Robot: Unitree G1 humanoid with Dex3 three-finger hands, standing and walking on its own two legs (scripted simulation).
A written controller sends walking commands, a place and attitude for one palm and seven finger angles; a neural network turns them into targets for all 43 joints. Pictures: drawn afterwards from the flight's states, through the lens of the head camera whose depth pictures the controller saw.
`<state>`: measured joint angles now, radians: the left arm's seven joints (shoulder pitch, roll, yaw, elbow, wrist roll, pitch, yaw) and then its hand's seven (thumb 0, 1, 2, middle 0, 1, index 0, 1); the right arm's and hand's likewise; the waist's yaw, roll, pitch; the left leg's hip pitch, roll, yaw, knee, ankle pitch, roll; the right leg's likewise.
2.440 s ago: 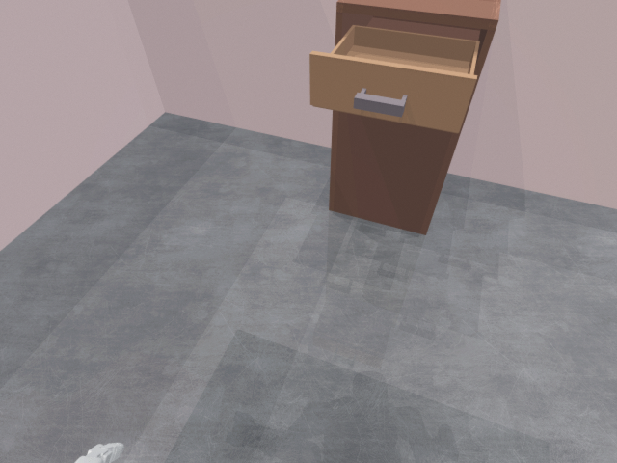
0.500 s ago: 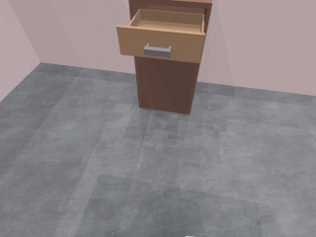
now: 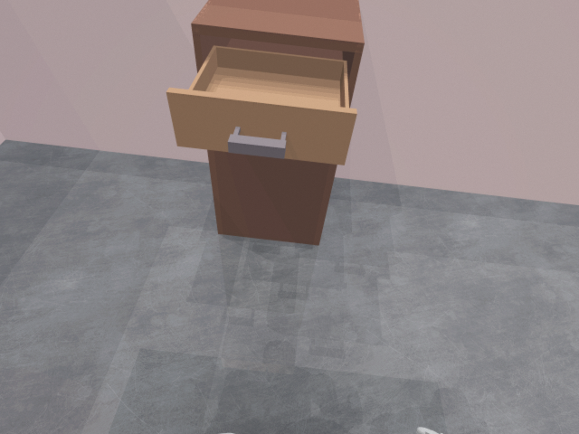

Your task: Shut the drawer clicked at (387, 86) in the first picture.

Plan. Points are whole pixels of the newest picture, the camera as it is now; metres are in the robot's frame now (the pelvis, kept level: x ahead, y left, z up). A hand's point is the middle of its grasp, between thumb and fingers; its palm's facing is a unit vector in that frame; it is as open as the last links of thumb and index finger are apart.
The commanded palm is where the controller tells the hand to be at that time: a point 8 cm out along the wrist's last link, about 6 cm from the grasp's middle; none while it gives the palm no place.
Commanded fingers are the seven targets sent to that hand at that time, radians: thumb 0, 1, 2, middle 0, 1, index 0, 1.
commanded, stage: take the last steps up to it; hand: left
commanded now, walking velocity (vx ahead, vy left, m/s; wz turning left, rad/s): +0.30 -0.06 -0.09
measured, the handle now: (258, 139) +0.68 +0.13 +0.01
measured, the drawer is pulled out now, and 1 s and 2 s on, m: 0.29 0.29 0.29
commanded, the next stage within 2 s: come to a stop and stand still in 0.90 s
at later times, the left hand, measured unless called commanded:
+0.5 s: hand (226, 347) +0.29 +0.13 -0.16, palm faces -0.10 -0.98 -0.17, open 7.3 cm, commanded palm none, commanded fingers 0.00 0.90 0.90 -0.20 -0.30 -0.20 -0.30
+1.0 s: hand (212, 353) +0.28 +0.16 -0.17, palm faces +0.03 -0.99 -0.13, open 7.3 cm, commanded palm none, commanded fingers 0.00 0.90 0.90 -0.20 -0.30 -0.20 -0.30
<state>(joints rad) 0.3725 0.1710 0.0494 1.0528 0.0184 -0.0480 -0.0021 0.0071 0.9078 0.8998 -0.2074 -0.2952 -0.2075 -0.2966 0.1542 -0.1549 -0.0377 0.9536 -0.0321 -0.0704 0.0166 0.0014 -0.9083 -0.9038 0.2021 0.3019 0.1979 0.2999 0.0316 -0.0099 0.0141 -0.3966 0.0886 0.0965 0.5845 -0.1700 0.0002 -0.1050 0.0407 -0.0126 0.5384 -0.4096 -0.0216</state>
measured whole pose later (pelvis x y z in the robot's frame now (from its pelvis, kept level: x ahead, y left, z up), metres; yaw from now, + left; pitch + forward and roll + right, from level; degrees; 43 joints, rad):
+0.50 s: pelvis +0.16 -0.03 +0.00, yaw -3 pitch -1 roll +0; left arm 0.11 0.16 0.05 1.01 0.03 -0.05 -0.02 0.01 0.91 0.90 -0.20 -0.29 -0.20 -0.30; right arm 0.48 -0.12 -0.04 1.17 -0.03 -0.03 -0.01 0.00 -0.91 -0.90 0.20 0.30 0.20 0.30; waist -0.07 0.01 0.06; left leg -0.14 0.09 0.15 0.64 -0.45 -0.01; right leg -0.33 -0.05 -0.13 0.56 -0.22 -0.04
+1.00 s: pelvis +0.32 -0.01 +0.01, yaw -3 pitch -2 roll -1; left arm 0.35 0.18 0.05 1.14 0.02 0.00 0.00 0.01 0.92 0.90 -0.20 -0.29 -0.20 -0.30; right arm 0.19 -0.16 -0.02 1.02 -0.03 -0.07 -0.02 0.00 -0.92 -0.90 0.20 0.30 0.20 0.30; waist 0.02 -0.05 0.05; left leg -0.25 0.06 0.19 0.52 -0.24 0.05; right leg -0.39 -0.06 -0.07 1.11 -0.40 -0.01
